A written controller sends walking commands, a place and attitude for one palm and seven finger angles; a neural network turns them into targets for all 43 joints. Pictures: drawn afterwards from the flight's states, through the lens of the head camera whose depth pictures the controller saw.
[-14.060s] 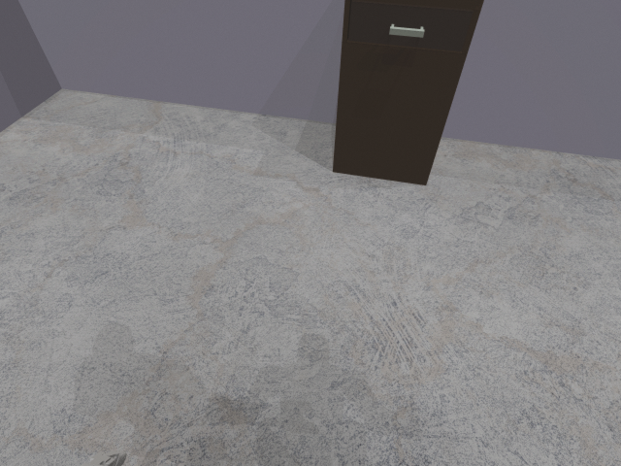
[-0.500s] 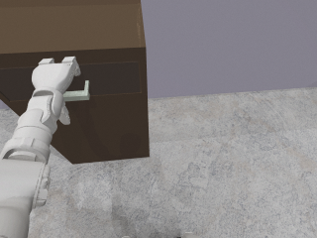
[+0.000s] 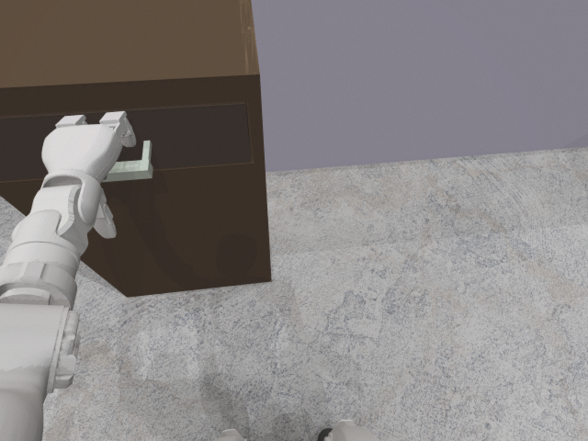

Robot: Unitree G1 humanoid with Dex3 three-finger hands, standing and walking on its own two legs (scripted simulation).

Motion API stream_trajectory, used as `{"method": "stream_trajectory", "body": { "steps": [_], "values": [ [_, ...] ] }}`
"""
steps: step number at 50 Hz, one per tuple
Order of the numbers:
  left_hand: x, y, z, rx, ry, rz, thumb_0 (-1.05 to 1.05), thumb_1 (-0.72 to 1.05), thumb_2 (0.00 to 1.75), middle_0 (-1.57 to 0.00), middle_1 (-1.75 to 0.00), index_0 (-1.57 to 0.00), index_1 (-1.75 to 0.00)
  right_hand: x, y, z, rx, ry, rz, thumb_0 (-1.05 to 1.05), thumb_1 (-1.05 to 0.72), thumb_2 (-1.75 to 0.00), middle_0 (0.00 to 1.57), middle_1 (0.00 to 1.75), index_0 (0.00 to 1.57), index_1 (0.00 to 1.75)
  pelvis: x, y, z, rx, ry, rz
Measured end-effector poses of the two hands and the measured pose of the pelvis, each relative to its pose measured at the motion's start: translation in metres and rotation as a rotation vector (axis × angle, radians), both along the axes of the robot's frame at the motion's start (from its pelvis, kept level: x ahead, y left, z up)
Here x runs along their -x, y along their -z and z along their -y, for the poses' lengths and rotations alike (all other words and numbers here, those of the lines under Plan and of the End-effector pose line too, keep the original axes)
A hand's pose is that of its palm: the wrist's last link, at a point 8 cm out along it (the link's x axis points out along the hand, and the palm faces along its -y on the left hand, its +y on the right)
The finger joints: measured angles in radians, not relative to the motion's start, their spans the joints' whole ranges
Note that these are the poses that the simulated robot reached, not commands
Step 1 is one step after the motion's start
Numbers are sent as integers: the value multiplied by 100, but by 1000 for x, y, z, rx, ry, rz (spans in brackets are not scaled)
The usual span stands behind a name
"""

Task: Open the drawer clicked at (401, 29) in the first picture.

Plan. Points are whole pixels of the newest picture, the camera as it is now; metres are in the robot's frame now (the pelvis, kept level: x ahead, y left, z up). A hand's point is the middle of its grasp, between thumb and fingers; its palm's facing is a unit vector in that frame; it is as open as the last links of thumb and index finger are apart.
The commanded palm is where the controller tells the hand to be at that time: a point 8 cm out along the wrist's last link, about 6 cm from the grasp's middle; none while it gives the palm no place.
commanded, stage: lower the fingers behind the handle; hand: left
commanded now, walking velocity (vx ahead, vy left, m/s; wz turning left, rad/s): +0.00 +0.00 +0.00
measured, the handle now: (111, 161) +0.54 +0.27 +0.00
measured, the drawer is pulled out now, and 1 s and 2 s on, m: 0.00 0.00 0.00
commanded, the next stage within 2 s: close the thumb around the handle in 1.28 s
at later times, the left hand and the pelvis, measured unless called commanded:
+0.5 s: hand (108, 192) +0.48 +0.26 +0.00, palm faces -0.09 -0.03 -1.00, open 13.9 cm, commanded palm +0.47 +0.25 +0.05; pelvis -0.01 +0.01 -0.01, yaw +0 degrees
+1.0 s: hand (116, 197) +0.48 +0.26 -0.03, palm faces -0.08 -0.03 -1.00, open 13.8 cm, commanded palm +0.48 +0.25 +0.03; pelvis -0.02 +0.01 -0.03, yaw -1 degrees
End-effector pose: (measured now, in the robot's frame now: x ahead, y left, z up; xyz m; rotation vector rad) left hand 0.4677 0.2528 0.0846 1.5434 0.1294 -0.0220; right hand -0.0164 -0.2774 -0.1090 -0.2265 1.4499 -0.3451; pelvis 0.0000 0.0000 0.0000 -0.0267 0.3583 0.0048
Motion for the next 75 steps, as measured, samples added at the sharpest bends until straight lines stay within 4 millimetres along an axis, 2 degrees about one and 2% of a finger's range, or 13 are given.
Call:
{"method": "stream_trajectory", "body": {
  "steps": [10, 22, 41, 49, 71, 75],
  "values": [
    [-2, 12, 2, 4, -24, 20, 0, -49, 30, -32, -120, -31, -120, -3, 7, -7, -15, -1, 13, 0, -90, -90, 20, 30, 20, 30, 2, 5, -4, 3, 8, -18],
    [8, 27, -5, 0, -13, -2, 0, -49, 30, -32, -120, -31, -120, -4, 12, -14, -21, -16, 17, 0, -90, -90, 20, 30, 20, 30, 6, 10, -7, 9, -1, -24],
    [2, 52, 1, -1, -29, -6, 0, -49, 30, -32, -120, -31, -121, 20, 21, -15, -13, -1, -34, 0, -90, -90, 20, 30, 20, 30, 13, 23, -9, 16, 4, -66],
    [1, 54, -2, 3, -24, 17, 0, -49, 30, -31, -120, -31, -120, 26, 25, -15, -11, 1, -51, 0, -90, -90, 20, 30, 20, 30, 16, 28, -8, 18, 7, -79],
    [-3, 56, -6, 6, -24, 10, 0, -49, 31, -31, -120, -31, -120, 21, 24, -17, 1, -8, -38, 0, -90, -90, 20, 30, 20, 30, 16, 30, -11, 25, 2, -87],
    [-2, 56, -4, 6, -22, 15, 0, -44, 33, -30, -120, -32, -121, 20, 24, -19, -8, -5, -40, 0, -90, -90, 20, 30, 20, 30, 14, 29, -11, 26, 2, -84]
  ]
}}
